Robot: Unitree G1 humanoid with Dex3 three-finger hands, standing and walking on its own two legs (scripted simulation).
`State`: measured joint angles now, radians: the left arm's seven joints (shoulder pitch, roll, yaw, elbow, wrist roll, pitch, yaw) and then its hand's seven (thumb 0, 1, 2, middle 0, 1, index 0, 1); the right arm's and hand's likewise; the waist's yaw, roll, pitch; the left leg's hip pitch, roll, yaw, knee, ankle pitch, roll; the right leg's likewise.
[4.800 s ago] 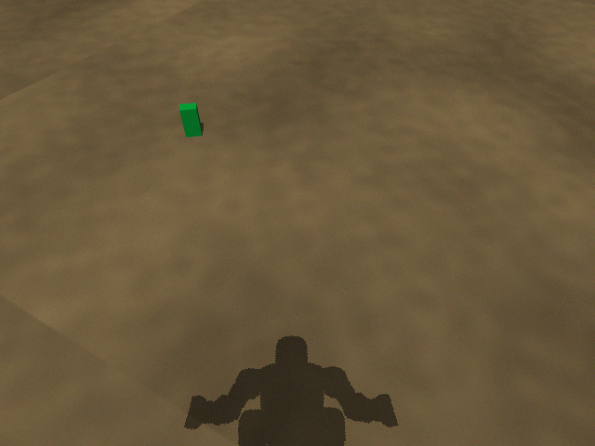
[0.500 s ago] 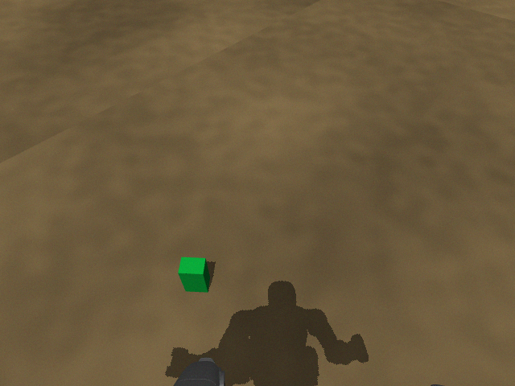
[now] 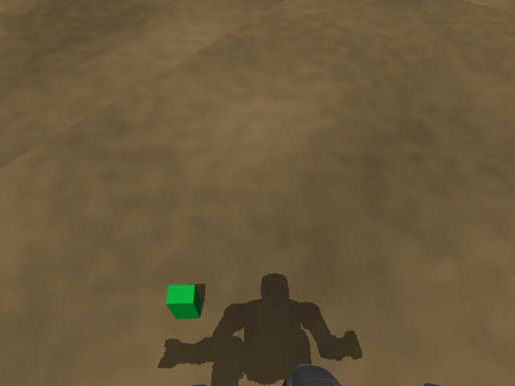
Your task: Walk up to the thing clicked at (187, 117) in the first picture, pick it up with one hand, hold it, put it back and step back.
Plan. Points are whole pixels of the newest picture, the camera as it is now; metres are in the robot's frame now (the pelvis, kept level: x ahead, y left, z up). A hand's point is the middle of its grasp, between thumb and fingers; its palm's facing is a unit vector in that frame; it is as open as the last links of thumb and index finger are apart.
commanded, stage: walk up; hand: left
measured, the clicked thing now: (184, 302) +0.46 +0.24 -0.67
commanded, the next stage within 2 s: none
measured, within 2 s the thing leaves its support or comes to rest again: neither
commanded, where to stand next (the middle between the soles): +0.11 +0.00 m, yaw +0 degrees
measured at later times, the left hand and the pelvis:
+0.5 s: hand out of the picture +0.10 +0.27 -0.15, palm faces +0.00 -0.95 -0.33, open 7.4 cm; pelvis +0.02 +0.01 +0.01, yaw +0 degrees
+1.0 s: hand out of the picture +0.14 +0.26 -0.13, palm faces +0.01 -0.94 -0.35, open 7.4 cm; pelvis +0.05 +0.00 +0.01, yaw +1 degrees
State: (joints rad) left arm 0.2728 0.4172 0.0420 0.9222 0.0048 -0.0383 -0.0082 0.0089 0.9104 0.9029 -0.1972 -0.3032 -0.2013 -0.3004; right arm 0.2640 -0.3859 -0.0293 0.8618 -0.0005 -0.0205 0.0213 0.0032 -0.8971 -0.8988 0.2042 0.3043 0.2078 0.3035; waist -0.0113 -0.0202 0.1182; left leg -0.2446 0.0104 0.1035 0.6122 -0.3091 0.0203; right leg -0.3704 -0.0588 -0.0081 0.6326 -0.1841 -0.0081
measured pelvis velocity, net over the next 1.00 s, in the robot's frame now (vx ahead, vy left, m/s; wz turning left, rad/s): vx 0.05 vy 0.00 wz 0.02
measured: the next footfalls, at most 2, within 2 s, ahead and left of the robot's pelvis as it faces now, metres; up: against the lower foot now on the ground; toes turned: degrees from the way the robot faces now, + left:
left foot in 0.30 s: +0.06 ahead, +0.14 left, +0.00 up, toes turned +2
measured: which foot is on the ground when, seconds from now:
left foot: down 0.00-0.04, up 0.06-0.28, down 0.30-1.00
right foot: down 0.00-1.00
